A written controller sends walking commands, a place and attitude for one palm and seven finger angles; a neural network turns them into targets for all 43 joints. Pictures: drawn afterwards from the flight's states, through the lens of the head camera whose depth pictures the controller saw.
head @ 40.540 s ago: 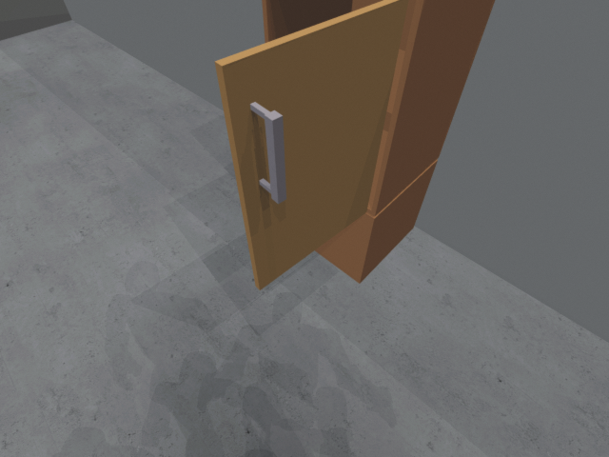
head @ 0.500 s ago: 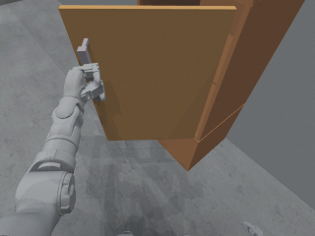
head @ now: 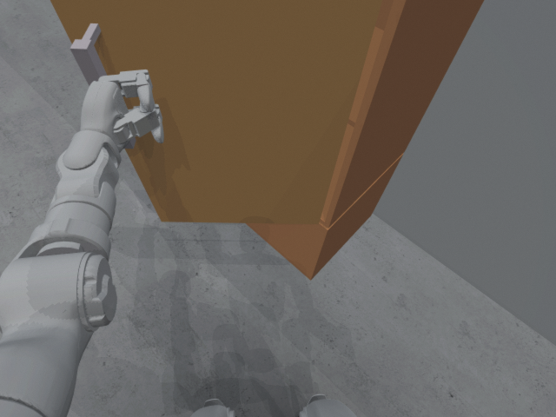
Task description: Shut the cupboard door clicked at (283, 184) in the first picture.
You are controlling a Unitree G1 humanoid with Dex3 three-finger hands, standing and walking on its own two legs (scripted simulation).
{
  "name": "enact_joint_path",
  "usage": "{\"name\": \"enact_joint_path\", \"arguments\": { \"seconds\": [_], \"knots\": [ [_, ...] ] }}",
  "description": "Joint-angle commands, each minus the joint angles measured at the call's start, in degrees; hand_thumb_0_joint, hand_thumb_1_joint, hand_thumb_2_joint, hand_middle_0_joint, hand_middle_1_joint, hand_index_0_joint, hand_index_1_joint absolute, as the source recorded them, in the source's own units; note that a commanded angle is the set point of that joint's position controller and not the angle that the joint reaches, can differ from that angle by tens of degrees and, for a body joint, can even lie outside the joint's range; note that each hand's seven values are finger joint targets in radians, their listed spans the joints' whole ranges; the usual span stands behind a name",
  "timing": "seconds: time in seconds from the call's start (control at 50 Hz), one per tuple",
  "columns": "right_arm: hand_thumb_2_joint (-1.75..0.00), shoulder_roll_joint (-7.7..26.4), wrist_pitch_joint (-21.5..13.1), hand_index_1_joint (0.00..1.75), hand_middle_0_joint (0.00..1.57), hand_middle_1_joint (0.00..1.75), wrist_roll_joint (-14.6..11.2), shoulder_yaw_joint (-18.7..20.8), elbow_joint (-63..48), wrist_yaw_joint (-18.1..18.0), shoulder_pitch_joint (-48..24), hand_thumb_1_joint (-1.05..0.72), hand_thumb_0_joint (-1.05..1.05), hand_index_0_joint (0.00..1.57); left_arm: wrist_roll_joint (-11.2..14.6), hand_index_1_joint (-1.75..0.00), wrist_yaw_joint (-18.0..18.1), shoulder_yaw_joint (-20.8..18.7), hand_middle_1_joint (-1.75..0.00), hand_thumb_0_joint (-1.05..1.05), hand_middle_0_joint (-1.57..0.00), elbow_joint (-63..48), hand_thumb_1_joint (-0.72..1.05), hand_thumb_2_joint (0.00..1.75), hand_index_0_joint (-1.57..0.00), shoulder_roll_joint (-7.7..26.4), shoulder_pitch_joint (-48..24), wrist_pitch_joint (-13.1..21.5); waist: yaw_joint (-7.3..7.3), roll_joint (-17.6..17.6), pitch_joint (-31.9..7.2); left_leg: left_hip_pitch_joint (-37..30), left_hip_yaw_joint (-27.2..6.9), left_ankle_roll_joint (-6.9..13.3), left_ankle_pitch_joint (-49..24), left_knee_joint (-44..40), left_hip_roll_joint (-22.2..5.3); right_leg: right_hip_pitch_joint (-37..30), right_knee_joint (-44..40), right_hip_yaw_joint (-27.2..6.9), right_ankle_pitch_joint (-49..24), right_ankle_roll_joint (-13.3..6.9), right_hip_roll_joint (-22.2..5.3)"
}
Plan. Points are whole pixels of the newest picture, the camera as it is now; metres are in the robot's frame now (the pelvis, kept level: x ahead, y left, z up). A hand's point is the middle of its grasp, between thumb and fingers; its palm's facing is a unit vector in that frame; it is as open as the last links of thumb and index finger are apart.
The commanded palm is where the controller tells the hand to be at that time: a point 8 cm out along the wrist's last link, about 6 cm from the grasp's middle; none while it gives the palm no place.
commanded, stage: push the door shut along its arc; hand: left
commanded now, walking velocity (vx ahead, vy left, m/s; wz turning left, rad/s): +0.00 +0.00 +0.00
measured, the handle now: (112, 92) +0.57 +0.20 +0.12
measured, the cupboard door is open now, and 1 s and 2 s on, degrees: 43 34 25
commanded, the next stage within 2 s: pull the fist back off the door in 1.10 s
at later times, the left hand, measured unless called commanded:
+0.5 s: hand (173, 86) +0.56 +0.10 +0.14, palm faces -0.25 -0.97 -0.02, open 3.1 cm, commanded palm +0.56 +0.16 +0.13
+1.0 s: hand (187, 73) +0.59 +0.09 +0.14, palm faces -0.34 -0.94 +0.01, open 3.2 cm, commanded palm +0.62 +0.11 +0.13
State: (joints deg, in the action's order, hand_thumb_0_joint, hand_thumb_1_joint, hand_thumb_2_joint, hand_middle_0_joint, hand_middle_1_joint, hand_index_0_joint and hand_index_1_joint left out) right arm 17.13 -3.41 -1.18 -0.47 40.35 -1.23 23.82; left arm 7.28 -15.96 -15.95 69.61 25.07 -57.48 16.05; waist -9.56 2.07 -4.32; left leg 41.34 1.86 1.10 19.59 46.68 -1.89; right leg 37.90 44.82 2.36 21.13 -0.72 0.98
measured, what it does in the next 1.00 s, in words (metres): stands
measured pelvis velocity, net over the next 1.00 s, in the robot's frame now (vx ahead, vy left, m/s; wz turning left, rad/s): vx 0.01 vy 0.00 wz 0.00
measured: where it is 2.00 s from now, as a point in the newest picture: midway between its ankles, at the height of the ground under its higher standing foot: outside the picture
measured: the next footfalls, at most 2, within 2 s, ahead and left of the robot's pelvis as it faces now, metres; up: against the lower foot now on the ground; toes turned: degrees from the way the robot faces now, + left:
none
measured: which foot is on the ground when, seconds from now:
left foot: down 0.00-1.00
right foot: down 0.00-1.00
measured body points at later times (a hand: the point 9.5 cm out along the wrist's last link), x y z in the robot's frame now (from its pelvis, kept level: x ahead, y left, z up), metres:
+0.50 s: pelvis +0.01 +0.00 -0.01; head +0.13 +0.00 +0.42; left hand +0.57 +0.16 +0.14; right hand -0.03 -0.28 -0.12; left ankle +0.03 +0.11 -0.70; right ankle +0.00 -0.11 -0.70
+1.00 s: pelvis +0.01 +0.00 -0.02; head +0.16 +0.02 +0.40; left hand +0.60 +0.14 +0.14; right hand -0.06 -0.27 -0.12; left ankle +0.03 +0.11 -0.70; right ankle +0.00 -0.11 -0.70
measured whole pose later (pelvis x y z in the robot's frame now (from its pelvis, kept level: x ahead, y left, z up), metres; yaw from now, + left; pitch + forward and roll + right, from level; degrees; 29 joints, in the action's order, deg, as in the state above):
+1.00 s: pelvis +0.01 +0.00 -0.02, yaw +0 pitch +24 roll -4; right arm 16.8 -4.0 1.5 -1.8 41.8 -1.9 24.2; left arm 2.4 -23.2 -13.4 83.1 35.2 -83.4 9.5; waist -16.3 3.0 -3.4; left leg 55.9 -0.1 1.3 22.5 54.7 -2.7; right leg 50.9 50.5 4.0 23.2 -0.7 1.8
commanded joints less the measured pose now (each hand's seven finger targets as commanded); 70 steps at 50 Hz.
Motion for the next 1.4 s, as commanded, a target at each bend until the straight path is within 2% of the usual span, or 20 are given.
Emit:
{"name": "enact_joint_path", "arguments": {
  "seconds": [0.0,0.2,0.28,0.36,0.42,0.5,0.64,0.7,0.76,0.84,0.88,0.94,1.04,1.1,1.18,1.2,1.22,1.26,1.32,1.38],
  "knots": [
    [-0.90,9.60,-0.82,0.30,0.20,0.30,-0.26,3.03,-4.01,-0.32,6.93,-0.90,0.00,0.20,0.68,-1.50,-0.96,-2.94,-1.50,0.00,-1.30,-10.43,0.90,0.90,-1.30,14.94,-30.96,3.77,-0.98,1.66,-24.12,-19.07,-4.40,0.81,-15.16,-3.15,1.04,-4.12,-5.13,-1.98,-17.73,-0.13,1.39],
    [-0.90,10.07,-0.27,0.30,0.20,0.30,-0.04,2.65,-3.32,-0.61,8.33,-0.90,0.00,0.20,-0.25,-1.50,-3.29,0.01,-1.50,0.00,-1.30,-5.11,0.90,0.90,-1.30,14.29,-39.16,2.44,-4.69,2.70,-22.77,-17.63,-4.82,1.16,-13.48,-0.99,0.98,1.01,-4.71,-2.15,-15.83,0.10,1.45],
    [-0.90,10.72,-0.35,0.30,0.20,0.30,0.13,2.44,-3.23,-1.11,9.62,-0.90,0.00,0.20,-0.71,-1.50,-4.08,-4.65,-1.50,0.00,-1.30,-3.84,0.90,0.90,-1.30,21.80,-42.54,1.76,-4.68,2.04,-26.56,-14.69,-4.58,1.58,-14.41,0.19,1.22,-2.28,-3.83,-3.03,-18.35,0.28,1.35],
    [-0.90,10.46,-0.25,0.30,0.20,0.30,0.66,2.58,-2.95,-1.00,10.57,-0.90,0.00,0.20,-1.95,-1.50,-4.76,-4.04,-1.50,0.00,-1.30,-4.90,0.90,0.90,-1.30,21.56,-43.16,2.27,-4.38,6.27,-30.92,-18.56,-5.24,1.11,-20.16,1.92,0.97,-0.03,-2.04,-2.36,-21.49,0.00,1.51],
    [-0.90,10.56,0.18,0.30,0.20,0.30,0.73,2.82,-2.89,-0.85,10.99,-0.90,0.00,0.20,-2.18,-1.50,-5.67,-1.56,-1.50,0.00,-1.30,-2.81,0.90,0.90,-1.30,18.63,-42.71,0.89,-5.46,4.53,-28.89,-17.90,-5.12,1.23,-19.55,2.27,0.85,1.83,-2.49,-2.05,-20.74,0.18,1.82],
    [-0.90,11.09,0.58,0.30,0.20,0.30,0.92,2.77,-2.52,-1.25,11.84,-0.90,0.00,0.20,-1.97,-1.50,-6.46,-1.87,-1.50,0.00,-1.30,-1.29,0.90,0.90,-1.30,19.88,-45.80,-1.07,-6.76,2.41,-27.11,-14.94,-4.64,1.69,-17.61,2.48,1.11,1.34,-3.11,-2.22,-20.58,0.46,1.95],
    [-0.90,11.01,-0.28,0.30,0.20,0.30,1.59,2.84,-0.80,-1.35,13.04,-0.90,0.00,0.20,-1.39,-1.50,-8.03,0.04,-1.50,0.00,-1.30,-2.59,0.90,0.90,-1.30,17.70,-51.17,-0.58,-8.03,7.73,-28.83,-19.20,-5.54,1.57,-20.62,3.71,0.86,5.95,-2.33,-1.40,-19.59,-0.12,2.40],
    [-0.90,11.14,-0.19,0.30,0.20,0.30,1.80,2.76,-0.31,-1.43,13.35,-0.90,0.00,0.20,-2.10,-1.50,-8.50,-0.34,-1.50,0.00,-1.30,-1.31,0.90,0.90,-1.30,19.20,-52.25,-1.19,-8.33,7.35,-29.15,-18.51,-5.96,1.46,-20.30,4.27,0.51,6.98,-1.81,-1.05,-18.62,-0.09,2.43],
    [-0.90,10.95,-0.55,0.30,0.20,0.30,2.05,3.12,0.42,-1.22,13.55,-0.90,0.00,0.20,-2.58,-1.50,-8.62,1.56,-1.50,0.00,-1.30,-2.92,0.90,0.90,-1.30,16.40,-54.56,-0.92,-8.63,10.49,-31.49,-22.57,-6.74,1.15,-23.29,5.10,0.32,10.11,-1.15,-0.57,-18.41,-0.30,2.63],
    [-0.90,11.14,-0.78,0.30,0.20,0.30,2.30,3.06,1.22,-1.31,14.17,-0.90,0.00,0.20,-2.37,-1.50,-8.30,2.29,-1.50,0.00,-1.30,-1.07,0.90,0.90,-1.30,14.33,-56.88,-2.11,-10.19,8.84,-29.32,-21.49,-6.94,1.51,-22.40,5.67,0.28,12.67,-0.91,0.09,-16.88,-0.30,2.86],
    [-0.90,11.50,-0.67,0.30,0.20,0.30,2.22,2.85,1.40,-1.48,14.42,-0.90,0.00,0.20,-2.82,-1.50,-7.97,1.13,-1.50,0.00,-1.30,1.15,0.90,0.90,-1.30,16.79,-57.86,-3.04,-10.79,6.90,-27.91,-18.52,-6.72,1.61,-19.69,5.77,0.11,12.36,-1.03,0.00,-15.71,0.05,2.79],
    [-0.90,11.42,-0.94,0.30,0.20,0.30,2.44,2.62,1.68,-1.61,14.91,-0.90,0.00,0.20,-3.38,-1.50,-7.70,1.10,-1.50,0.00,-1.30,0.73,0.90,0.90,-1.30,17.42,-59.89,-2.57,-11.09,8.45,-28.76,-18.05,-6.61,1.78,-19.86,6.30,0.25,12.69,-0.41,0.10,-15.57,-0.23,2.70],
    [-0.90,11.26,-1.16,0.30,0.20,0.30,2.68,2.47,2.26,-1.53,15.37,-0.90,0.00,0.20,-4.34,-1.50,-7.95,2.86,-1.50,0.00,-1.30,2.17,0.90,0.90,-1.30,15.38,-61.60,-2.27,-12.20,10.09,-29.33,-19.18,-7.16,1.73,-20.41,7.60,-0.10,16.33,0.71,0.76,-14.11,-0.36,2.90],
    [-0.90,11.38,-0.88,0.30,0.20,0.30,2.89,2.38,2.49,-1.48,15.29,-0.90,0.00,0.20,-5.04,-1.50,-8.40,2.84,-1.50,0.00,-1.30,3.65,0.90,0.90,-1.30,16.23,-62.14,-3.46,-12.39,9.42,-30.37,-17.45,-6.91,1.73,-19.65,8.44,0.05,15.74,1.20,0.96,-14.32,-0.38,3.04],
    [-0.90,11.39,-1.06,0.30,0.20,0.30,2.97,2.48,2.87,-1.54,16.42,-0.90,0.00,0.20,-5.56,-1.50,-8.61,3.21,-1.50,0.00,-1.30,1.45,0.90,0.90,-1.30,16.73,-65.50,-3.02,-12.81,12.52,-33.07,-19.35,-7.07,1.71,-22.13,9.49,-0.20,17.30,2.36,1.03,-15.40,-0.47,3.17],
    [-0.90,9.31,-1.40,0.30,0.20,0.30,3.86,1.33,-0.12,-0.19,18.83,-0.90,0.00,0.20,-2.24,-1.50,3.44,-8.67,-1.50,0.00,-1.30,0.31,0.90,0.90,-1.30,19.03,-67.60,-4.90,-10.97,15.85,-34.80,-15.22,-7.95,0.93,-21.66,9.49,-0.89,14.78,1.28,-0.25,-15.82,-0.24,2.40],
    [-0.90,9.07,-1.43,0.30,0.20,0.30,4.44,1.35,-0.21,1.28,19.56,-0.90,0.00,0.20,-4.19,-1.50,9.68,-6.33,-1.50,0.00,-1.30,1.12,0.90,0.90,-1.30,15.74,-65.38,-5.80,-10.94,15.36,-35.90,-15.01,-8.61,0.38,-22.63,9.00,-0.92,14.22,2.33,0.05,-16.11,0.05,2.44],
    [-0.90,9.17,-0.89,0.30,0.20,0.30,5.73,2.11,-0.41,3.02,20.66,-0.90,0.00,0.20,-5.54,-1.50,17.07,-6.80,-1.50,0.00,-1.30,2.44,0.90,0.90,-1.30,11.99,-62.45,-6.28,-11.68,10.80,-34.33,-15.45,-10.22,-0.02,-24.90,9.06,-1.46,16.23,3.30,1.14,-15.95,0.62,2.39],
    [-0.90,8.66,-0.46,0.30,0.20,0.30,8.24,2.76,-1.49,6.06,21.84,-0.90,0.00,0.20,-11.60,-1.50,28.94,-6.42,-1.50,0.00,-1.30,-4.24,0.90,0.90,-1.30,9.27,-61.39,-3.73,-10.44,12.78,-35.97,-16.22,-9.19,-0.26,-26.92,9.63,-1.08,16.19,3.39,1.36,-16.70,0.64,2.49],
    [-0.90,8.97,0.41,0.30,0.20,0.30,8.76,3.61,-0.83,7.83,23.05,-0.90,0.00,0.20,-17.80,-1.50,31.43,-3.37,-1.50,0.00,-1.30,-4.57,0.90,0.90,-1.30,9.87,-58.46,-0.89,-10.41,11.69,-36.80,-16.65,-8.61,-0.55,-28.26,9.08,-1.06,14.60,3.59,1.38,-17.88,0.23,2.56]
  ]
}}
